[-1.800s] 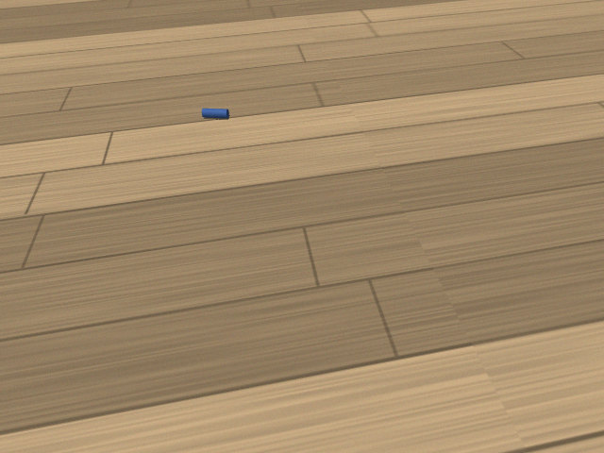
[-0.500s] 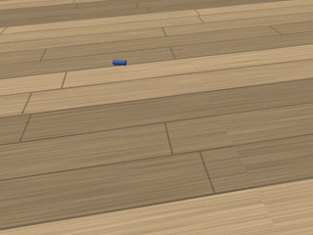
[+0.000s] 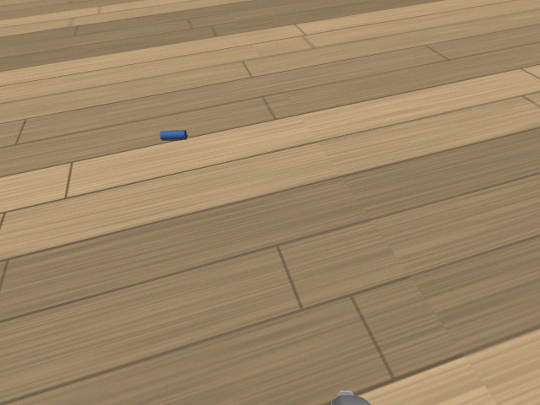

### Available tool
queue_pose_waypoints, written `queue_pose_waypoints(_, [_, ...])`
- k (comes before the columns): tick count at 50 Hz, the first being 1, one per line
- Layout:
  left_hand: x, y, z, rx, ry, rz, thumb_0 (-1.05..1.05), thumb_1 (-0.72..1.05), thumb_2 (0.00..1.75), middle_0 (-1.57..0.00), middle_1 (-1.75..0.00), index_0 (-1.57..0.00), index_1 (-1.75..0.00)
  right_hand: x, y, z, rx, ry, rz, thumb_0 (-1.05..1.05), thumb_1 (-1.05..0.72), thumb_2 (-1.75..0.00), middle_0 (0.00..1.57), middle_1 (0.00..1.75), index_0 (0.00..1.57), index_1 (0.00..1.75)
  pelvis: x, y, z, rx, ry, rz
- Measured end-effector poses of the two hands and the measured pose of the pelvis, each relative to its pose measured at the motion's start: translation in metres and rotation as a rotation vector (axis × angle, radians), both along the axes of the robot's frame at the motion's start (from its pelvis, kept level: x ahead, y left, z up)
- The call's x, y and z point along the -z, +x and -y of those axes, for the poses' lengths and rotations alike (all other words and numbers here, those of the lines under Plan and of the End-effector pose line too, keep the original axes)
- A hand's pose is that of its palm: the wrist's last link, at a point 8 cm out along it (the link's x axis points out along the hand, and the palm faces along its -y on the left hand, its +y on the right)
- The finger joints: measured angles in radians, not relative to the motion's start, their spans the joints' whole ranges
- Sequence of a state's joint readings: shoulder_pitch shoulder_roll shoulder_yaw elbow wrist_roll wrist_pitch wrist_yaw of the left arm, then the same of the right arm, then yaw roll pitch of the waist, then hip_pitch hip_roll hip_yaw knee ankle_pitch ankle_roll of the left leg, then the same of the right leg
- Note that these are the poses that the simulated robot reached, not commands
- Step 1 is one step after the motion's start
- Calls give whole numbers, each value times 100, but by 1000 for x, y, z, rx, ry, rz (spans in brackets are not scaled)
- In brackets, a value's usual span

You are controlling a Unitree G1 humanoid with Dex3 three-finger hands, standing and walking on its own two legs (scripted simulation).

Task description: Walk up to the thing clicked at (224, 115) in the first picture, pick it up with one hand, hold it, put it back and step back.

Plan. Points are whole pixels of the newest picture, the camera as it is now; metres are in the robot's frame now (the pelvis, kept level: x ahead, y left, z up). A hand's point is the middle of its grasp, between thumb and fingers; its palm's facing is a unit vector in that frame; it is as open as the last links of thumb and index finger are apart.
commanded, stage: walk up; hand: left
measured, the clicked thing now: (173, 135) +1.87 +0.58 -0.75
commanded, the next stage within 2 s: none
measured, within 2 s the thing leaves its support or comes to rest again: neither
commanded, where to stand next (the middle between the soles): +1.40 +0.36 m, yaw -4 degrees
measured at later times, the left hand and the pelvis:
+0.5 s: hand (103, 337) +0.32 +0.34 -0.15, palm faces -0.01 -0.92 -0.40, open 7.4 cm; pelvis +0.29 +0.04 -0.01, yaw +0 degrees
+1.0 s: hand (131, 195) +0.69 +0.36 -0.14, palm faces -0.08 -0.90 -0.42, open 7.4 cm; pelvis +0.57 +0.09 -0.02, yaw -2 degrees
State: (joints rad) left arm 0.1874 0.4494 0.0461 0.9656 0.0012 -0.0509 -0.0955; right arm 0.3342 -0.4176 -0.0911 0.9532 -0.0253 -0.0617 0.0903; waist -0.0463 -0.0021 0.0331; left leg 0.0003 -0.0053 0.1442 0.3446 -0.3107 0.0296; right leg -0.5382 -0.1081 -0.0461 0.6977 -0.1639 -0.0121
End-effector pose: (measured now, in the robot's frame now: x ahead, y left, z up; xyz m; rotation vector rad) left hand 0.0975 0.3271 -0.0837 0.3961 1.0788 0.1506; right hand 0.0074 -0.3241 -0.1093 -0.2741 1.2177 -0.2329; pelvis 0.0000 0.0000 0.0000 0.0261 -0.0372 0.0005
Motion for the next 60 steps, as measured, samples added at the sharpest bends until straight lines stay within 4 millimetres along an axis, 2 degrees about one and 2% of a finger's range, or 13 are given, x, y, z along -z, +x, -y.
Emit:
queue_pose_waypoints(5, [0,94,11,35,32,52,1,90,90,-20,-30,-20,-30,25,45,5,25,27,-49,1,-90,-89,20,30,20,30,15,68,8,10,3,-13])
queue_pose_waypoints(9, [4,151,24,27,36,127,1,90,90,-20,-30,-20,-30,39,103,7,0,29,-70,1,-90,-89,20,30,20,30,24,114,16,9,-35,-6])
queue_pose_waypoints(13, [-2,170,27,-10,16,125,1,90,90,-20,-30,-20,-30,26,183,3,-59,29,-4,1,-90,-89,20,30,20,30,12,154,10,6,-43,0])
queue_pose_waypoints(17, [0,176,14,-37,16,47,1,90,90,-20,-30,-20,-30,6,264,-4,-105,18,94,1,-90,-89,20,30,20,30,4,195,0,8,-54,-3])
queue_pose_waypoints(23, [17,199,-31,-87,16,-52,1,90,90,-21,-30,-20,-30,-16,372,-25,-169,-25,153,1,-90,-90,20,30,20,30,8,265,-28,3,-71,-14])
queue_pose_waypoints(27, [41,234,-73,-110,28,-111,1,90,90,-21,-30,-20,-30,-17,436,-47,-175,-76,190,1,-90,-90,20,30,20,30,24,321,-58,5,-59,-17])
queue_pose_waypoints(30, [48,273,-90,-114,34,-143,1,90,90,-20,-30,-20,-30,-20,461,-66,-146,-90,212,1,-90,-90,20,30,20,30,25,350,-73,7,-48,-14])
queue_pose_waypoints(37, [30,385,-96,-34,-7,-87,1,91,90,-20,-30,-20,-30,-26,477,-96,-65,-60,118,1,-90,-89,20,30,20,30,2,421,-92,28,-27,-15])
queue_pose_waypoints(42, [17,465,-91,14,-12,-49,1,90,90,-20,-30,-20,-30,-13,491,-104,-26,-26,39,1,-90,-89,20,30,20,30,0,474,-99,33,-15,-13])
queue_pose_waypoints(46, [13,531,-85,42,3,-7,1,90,90,-20,-30,-20,-30,7,518,-103,2,4,-5,1,-90,-89,20,30,20,30,8,522,-97,37,-4,-12])
queue_pose_waypoints(49, [16,578,-81,40,30,46,1,90,90,-20,-30,-20,-30,28,550,-99,7,15,-20,1,-90,-89,20,30,20,30,22,559,-92,36,-17,-8])
queue_pose_waypoints(52, [11,606,-78,23,38,91,1,90,90,-20,-30,-20,-30,34,592,-103,-17,26,-22,1,-90,-89,20,30,20,30,23,586,-91,29,-32,0])
queue_pose_waypoints(60, [-4,626,-103,-40,53,38,1,90,90,-20,-30,-20,-30,10,722,-118,-107,27,91,1,-90,-89,20,30,20,30,5,653,-110,16,-45,0])
